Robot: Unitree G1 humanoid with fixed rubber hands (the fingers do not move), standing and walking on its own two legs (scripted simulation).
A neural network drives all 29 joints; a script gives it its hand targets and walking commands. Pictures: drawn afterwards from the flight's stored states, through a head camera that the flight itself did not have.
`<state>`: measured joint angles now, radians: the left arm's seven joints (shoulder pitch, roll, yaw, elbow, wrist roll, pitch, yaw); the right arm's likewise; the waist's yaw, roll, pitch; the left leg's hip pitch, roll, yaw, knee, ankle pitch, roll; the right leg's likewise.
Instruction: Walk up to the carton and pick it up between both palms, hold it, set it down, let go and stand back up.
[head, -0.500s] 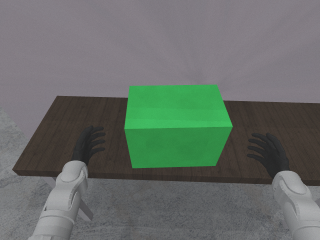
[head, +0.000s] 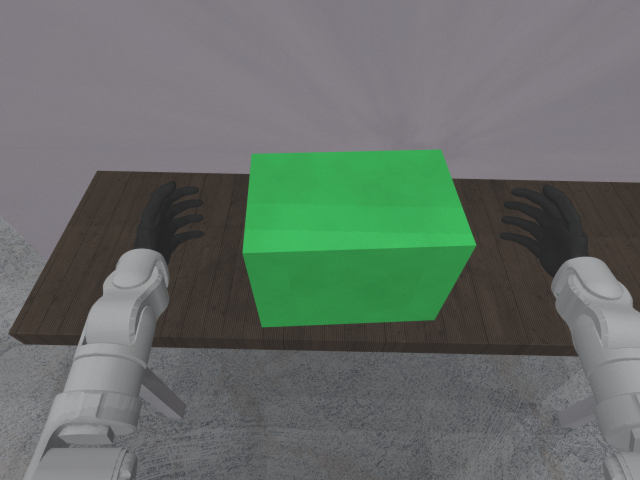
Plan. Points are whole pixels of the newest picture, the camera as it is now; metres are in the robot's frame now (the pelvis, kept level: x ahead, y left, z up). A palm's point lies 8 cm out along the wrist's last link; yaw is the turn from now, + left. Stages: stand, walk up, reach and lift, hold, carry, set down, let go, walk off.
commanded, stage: reach and lift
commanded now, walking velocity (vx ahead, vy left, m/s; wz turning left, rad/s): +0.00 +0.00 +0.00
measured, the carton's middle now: (348, 241) +0.44 +0.00 +0.01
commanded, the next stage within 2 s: none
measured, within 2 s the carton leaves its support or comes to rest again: neither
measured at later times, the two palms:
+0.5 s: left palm (166, 185) +0.42 +0.23 +0.13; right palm (558, 196) +0.43 -0.25 +0.13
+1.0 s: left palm (177, 248) +0.40 +0.25 +0.02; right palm (501, 246) +0.42 -0.22 +0.03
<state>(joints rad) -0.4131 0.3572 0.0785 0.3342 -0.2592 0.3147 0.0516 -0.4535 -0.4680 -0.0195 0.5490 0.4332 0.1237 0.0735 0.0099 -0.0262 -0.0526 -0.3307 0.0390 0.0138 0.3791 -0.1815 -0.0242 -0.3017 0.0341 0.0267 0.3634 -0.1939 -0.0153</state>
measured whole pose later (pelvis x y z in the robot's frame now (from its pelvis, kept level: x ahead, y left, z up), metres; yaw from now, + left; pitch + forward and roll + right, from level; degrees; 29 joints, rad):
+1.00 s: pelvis -0.02 +0.00 -0.02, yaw +1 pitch +25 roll -2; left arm -0.85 0.34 -0.10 1.12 -0.36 -0.12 0.09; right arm -0.82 -0.40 0.03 1.12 0.38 -0.13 0.05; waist 0.03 0.01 -0.25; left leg -0.82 0.05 -0.03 0.57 -0.19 -0.03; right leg -0.76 0.05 -0.02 0.51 -0.19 -0.01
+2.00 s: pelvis -0.03 +0.00 -0.04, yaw +0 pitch +27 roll -2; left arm -0.99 0.20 0.00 1.33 -0.26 -0.27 0.10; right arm -0.96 -0.28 0.03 1.24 0.32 -0.21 -0.04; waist 0.03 0.01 -0.27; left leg -0.91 0.05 -0.02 0.66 -0.23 -0.03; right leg -0.86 0.05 0.00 0.63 -0.23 -0.01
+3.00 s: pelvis -0.01 +0.01 -0.01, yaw +1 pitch +20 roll +0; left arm -0.92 0.16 0.29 1.47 -0.04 -0.49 0.07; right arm -0.84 -0.12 -0.42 1.18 -0.20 -0.35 0.02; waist -0.03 0.04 -0.17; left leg -0.64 0.02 0.00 0.45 -0.17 -0.02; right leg -0.60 0.02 0.01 0.44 -0.20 0.00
